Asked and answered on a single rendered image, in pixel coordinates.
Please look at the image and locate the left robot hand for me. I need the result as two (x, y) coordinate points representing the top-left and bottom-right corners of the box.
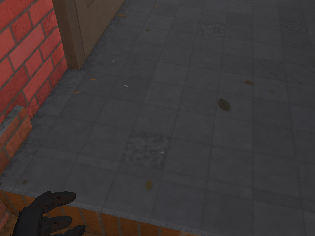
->
(10, 191), (86, 236)

